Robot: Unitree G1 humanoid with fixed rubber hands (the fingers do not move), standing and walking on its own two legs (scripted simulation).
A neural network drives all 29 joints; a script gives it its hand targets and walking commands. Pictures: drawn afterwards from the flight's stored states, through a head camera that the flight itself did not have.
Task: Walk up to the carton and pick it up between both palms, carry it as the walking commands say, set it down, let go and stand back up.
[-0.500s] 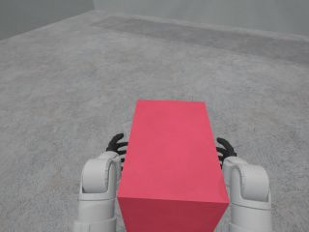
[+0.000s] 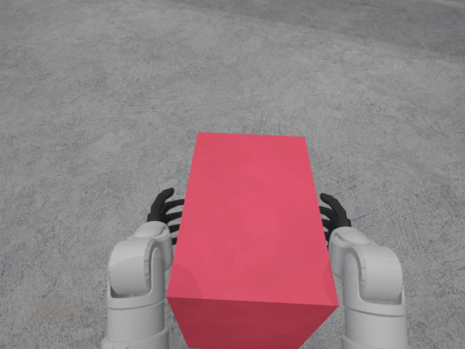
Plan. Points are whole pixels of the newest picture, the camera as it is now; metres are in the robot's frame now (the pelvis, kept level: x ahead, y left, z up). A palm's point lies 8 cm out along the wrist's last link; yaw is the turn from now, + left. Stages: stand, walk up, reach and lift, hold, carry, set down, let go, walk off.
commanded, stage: carry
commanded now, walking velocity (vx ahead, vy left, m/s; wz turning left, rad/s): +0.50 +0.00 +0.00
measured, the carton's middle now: (245, 243) +0.30 +0.00 +0.00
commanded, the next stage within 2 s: none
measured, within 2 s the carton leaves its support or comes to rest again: neither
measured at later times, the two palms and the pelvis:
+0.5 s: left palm (181, 87) +0.62 +0.14 +0.10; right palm (304, 89) +0.63 -0.14 +0.08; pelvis +0.36 -0.01 +0.02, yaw +4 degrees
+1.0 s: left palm (180, 25) +0.99 +0.19 +0.07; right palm (269, 23) +0.99 -0.09 +0.07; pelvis +0.71 +0.04 +0.01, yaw +1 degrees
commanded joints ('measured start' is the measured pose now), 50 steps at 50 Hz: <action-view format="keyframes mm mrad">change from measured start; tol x32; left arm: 1 -543 -1039 -733 -206 -463 -70 -291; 50 -419 -978 -765 -254 -426 -100 -267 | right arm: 1 -534 1015 672 -282 434 -58 261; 50 -420 954 651 -309 400 -81 269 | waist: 1 -32 67 -293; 23 41 -270 -296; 32 45 -160 -137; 37 -28 270 -550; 50 2 135 -350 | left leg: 1 766 323 -389 -57 983 139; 9 169 87 5 230 966 -16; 13 -454 -35 -156 898 -172 -6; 32 -276 -51 107 39 370 -17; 35 313 4 10 -27 433 57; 37 847 417 -681 -31 560 320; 50 445 229 -87 -189 591 76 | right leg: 1 -548 -8 -28 -127 -8 -10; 9 566 92 -141 -634 684 -97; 12 953 -371 504 -611 724 -289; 18 488 -275 209 -756 582 -159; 34 526 -111 -125 -419 1189 -56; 38 -323 42 79 400 18 -10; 50 -117 -9 -69 -440 440 -9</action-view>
